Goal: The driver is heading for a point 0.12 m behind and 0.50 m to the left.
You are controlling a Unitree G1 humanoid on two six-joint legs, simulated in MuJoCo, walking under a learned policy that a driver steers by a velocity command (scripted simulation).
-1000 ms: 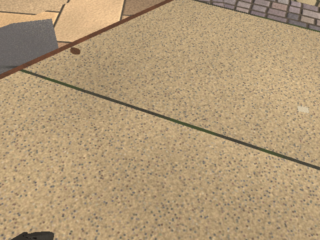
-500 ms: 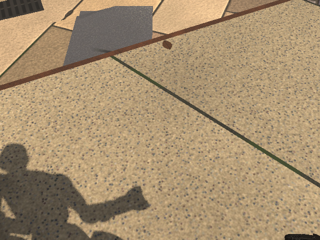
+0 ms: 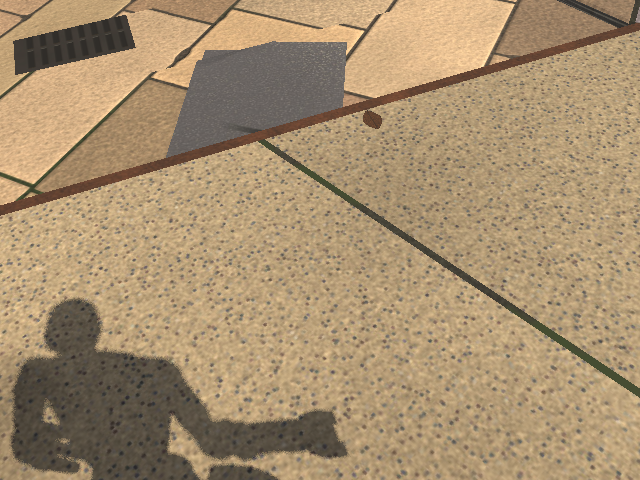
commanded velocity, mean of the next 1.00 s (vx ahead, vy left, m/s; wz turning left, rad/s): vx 0.13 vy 0.00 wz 0.56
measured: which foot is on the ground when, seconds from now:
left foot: up 0.00-0.18, down 0.20-0.66, up 0.68-1.00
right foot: down 0.00-0.20, up 0.22-0.64, down 0.66-1.00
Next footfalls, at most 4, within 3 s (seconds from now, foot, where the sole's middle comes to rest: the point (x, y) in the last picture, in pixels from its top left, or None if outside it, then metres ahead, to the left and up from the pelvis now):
0.20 left None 0.04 0.14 -0.78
0.66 right None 0.10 -0.07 -0.78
1.14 left None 0.16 0.32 -0.78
1.62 right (140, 458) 0.51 0.44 -0.78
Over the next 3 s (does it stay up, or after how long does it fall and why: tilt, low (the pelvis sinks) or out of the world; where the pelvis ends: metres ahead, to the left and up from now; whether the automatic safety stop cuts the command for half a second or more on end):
stays up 0.35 0.75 -0.02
